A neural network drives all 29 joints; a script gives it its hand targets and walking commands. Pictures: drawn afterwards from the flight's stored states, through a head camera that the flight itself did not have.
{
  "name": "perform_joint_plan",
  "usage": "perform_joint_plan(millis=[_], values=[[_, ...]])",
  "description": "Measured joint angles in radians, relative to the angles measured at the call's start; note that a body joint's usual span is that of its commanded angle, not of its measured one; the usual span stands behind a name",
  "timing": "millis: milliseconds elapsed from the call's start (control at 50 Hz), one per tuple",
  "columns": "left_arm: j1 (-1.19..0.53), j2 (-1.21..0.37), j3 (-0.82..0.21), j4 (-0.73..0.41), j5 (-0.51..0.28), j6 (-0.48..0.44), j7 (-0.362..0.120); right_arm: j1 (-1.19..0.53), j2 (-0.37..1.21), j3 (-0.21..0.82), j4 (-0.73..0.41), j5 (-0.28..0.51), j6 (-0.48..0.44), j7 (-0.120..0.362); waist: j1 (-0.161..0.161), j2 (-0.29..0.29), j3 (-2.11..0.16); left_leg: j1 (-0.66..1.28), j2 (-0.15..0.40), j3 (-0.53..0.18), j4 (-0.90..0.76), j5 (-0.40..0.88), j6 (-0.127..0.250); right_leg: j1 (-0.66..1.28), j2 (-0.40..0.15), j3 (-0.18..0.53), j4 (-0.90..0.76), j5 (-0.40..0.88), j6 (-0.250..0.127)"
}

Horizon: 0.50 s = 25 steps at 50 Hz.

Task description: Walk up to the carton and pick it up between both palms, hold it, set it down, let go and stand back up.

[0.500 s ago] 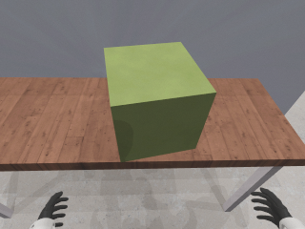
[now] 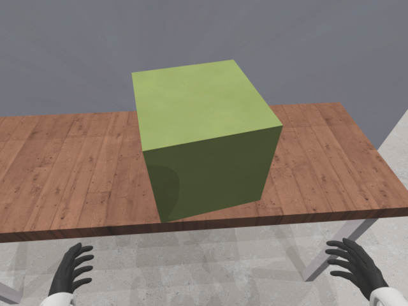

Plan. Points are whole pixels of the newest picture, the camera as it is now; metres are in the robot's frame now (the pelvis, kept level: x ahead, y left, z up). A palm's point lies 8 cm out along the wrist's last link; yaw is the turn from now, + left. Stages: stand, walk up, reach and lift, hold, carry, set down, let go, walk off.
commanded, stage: reach and lift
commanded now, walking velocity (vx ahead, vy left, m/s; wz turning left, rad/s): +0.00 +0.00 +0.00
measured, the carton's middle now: (198, 139) +0.48 +0.02 +0.06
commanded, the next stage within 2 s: none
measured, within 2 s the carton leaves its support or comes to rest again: neither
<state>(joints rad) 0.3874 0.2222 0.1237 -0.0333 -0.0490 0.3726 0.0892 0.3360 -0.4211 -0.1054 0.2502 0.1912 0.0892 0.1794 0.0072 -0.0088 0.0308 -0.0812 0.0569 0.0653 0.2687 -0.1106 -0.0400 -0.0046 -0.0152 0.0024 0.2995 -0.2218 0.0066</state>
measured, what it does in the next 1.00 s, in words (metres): stands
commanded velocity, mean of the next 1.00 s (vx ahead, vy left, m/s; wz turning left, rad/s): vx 0.00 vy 0.00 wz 0.00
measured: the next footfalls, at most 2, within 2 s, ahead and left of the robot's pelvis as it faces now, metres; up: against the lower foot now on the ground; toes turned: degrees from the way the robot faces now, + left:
none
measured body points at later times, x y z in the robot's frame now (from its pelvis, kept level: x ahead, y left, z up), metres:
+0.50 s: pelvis +0.00 -0.01 +0.00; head -0.01 -0.01 +0.45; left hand +0.18 +0.21 +0.04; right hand +0.20 -0.29 +0.03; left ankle +0.03 +0.14 -0.75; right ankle -0.03 -0.12 -0.75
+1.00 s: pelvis -0.01 -0.01 +0.00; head -0.01 +0.00 +0.45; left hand +0.22 +0.21 +0.09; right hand +0.25 -0.28 +0.08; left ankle +0.02 +0.14 -0.75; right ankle -0.03 -0.12 -0.75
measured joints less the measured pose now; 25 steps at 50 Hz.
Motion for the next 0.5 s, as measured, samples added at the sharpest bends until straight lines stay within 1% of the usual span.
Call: perform_joint_plan(millis=[120, 220, 280, 380, 500], values=[[0.035, -0.046, -0.038, -0.083, -0.005, -0.024, 0.039, 0.010, -0.040, -0.003, -0.028, 0.059, -0.009, 0.050, 0.009, -0.018, -0.011, -0.023, 0.001, 0.003, -0.006, 0.007, 0.002, -0.022, 0.002, 0.005, -0.013, 0.013, 0.001], [0.065, -0.081, -0.078, -0.153, -0.008, -0.048, 0.071, 0.018, -0.068, -0.008, -0.045, 0.106, -0.031, 0.077, 0.018, -0.022, -0.020, -0.050, 0.007, 0.002, 0.002, 0.007, -0.001, -0.049, 0.008, 0.007, -0.010, 0.017, -0.003], [0.076, -0.096, -0.091, -0.183, -0.012, -0.066, 0.085, 0.020, -0.087, -0.007, -0.061, 0.129, -0.049, 0.080, 0.024, -0.018, -0.025, -0.062, 0.012, 0.002, 0.007, 0.006, -0.004, -0.063, 0.013, 0.009, -0.003, 0.017, -0.006], [0.077, -0.114, -0.092, -0.210, -0.019, -0.091, 0.098, 0.018, -0.107, 0.009, -0.080, 0.160, -0.076, 0.072, 0.032, -0.012, -0.036, -0.072, 0.020, 0.004, 0.013, 0.004, -0.010, -0.079, 0.022, 0.014, 0.009, 0.013, -0.012], [0.076, -0.129, -0.091, -0.244, -0.030, -0.122, 0.102, 0.021, -0.115, 0.035, -0.109, 0.197, -0.108, 0.060, 0.035, -0.009, -0.047, -0.072, 0.029, 0.000, 0.017, 0.000, -0.020, -0.084, 0.032, 0.015, 0.021, 0.006, -0.022]])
